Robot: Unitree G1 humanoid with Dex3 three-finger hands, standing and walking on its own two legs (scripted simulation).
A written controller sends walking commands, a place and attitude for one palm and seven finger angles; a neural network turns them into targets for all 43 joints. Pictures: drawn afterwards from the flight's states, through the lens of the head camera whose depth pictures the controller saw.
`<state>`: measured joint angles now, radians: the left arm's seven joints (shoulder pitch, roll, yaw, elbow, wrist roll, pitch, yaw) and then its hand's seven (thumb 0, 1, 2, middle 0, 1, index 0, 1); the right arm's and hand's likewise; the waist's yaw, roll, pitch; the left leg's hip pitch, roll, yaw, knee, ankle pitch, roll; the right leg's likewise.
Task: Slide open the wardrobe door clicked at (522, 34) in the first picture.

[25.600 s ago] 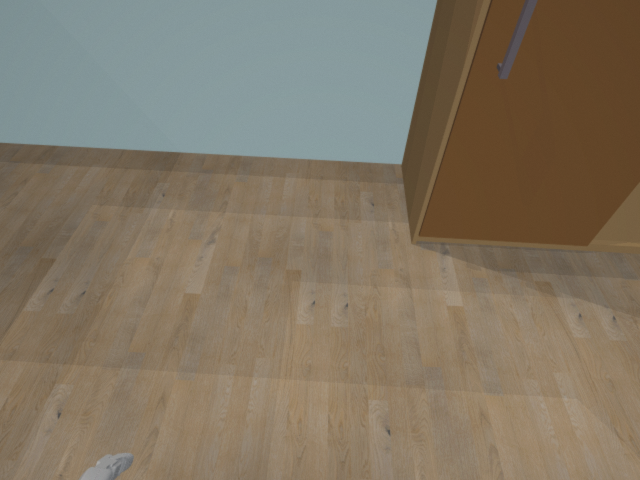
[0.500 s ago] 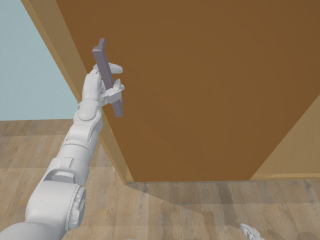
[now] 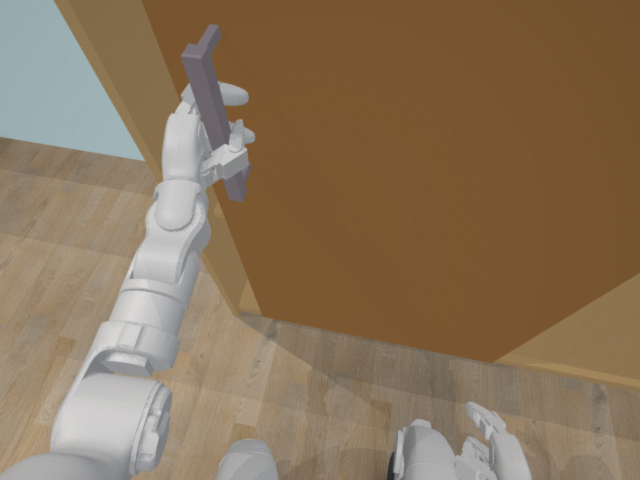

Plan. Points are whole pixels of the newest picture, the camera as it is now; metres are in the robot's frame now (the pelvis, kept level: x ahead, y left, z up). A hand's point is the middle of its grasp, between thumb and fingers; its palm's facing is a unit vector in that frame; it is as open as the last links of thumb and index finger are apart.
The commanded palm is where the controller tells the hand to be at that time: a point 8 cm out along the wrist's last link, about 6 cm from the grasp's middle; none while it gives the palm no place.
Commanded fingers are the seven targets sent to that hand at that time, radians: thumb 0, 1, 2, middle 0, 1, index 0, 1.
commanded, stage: step sideways, sliding the door along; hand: left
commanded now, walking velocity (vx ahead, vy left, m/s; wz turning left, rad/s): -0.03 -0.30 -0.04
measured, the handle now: (226, 126) +0.47 +0.20 +0.12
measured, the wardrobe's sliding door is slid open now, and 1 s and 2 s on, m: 0.08 0.46 0.52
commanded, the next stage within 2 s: stop walking and hold the door there in 1.50 s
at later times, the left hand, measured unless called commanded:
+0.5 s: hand (354, 164) +0.43 +0.04 +0.12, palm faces +0.38 -0.92 -0.07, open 6.1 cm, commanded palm +0.39 +0.01 +0.12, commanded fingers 0.00 0.90 0.90 -0.45 -1.40 -0.45 -1.40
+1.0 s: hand (580, 208) +0.41 -0.20 +0.13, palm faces +0.15 -0.99 -0.01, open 5.8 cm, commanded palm +0.38 -0.20 +0.12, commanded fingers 0.00 0.90 0.90 -0.45 -1.40 -0.45 -1.40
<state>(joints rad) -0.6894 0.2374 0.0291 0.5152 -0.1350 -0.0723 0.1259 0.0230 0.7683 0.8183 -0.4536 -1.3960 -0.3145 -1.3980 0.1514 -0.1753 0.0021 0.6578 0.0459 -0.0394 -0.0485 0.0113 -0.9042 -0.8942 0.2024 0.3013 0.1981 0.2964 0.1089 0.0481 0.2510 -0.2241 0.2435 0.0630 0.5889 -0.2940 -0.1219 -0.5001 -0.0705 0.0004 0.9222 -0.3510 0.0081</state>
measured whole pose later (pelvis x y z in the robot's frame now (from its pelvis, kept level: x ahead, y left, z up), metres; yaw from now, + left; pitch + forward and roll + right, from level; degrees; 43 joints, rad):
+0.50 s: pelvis +0.07 -0.19 +0.00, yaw +5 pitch -2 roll -1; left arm -0.43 0.18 0.09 0.13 -0.09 -0.08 0.17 0.02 0.76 0.82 -0.45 -1.40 -0.23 -1.40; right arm 0.13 -0.22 -0.04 0.58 0.04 -0.11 0.00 0.01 -0.91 -0.89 0.20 0.30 0.20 0.30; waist 0.15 0.06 0.29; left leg -0.16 0.26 0.11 0.54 -0.31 -0.14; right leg -0.45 -0.02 -0.05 0.88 -0.39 0.02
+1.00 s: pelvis +0.08 -0.33 +0.00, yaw +3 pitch -2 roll -1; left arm -0.18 0.08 -0.10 -0.10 -0.03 -0.14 0.15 0.03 0.79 0.81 -0.40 -1.40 -0.28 -1.38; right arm 0.11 -0.21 -0.01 0.54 0.01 -0.11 0.02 0.01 -0.91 -0.89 0.20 0.30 0.19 0.30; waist 0.10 0.02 0.25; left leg -0.21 0.18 0.13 0.57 -0.31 -0.08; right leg -0.49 0.01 -0.01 1.01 -0.46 0.01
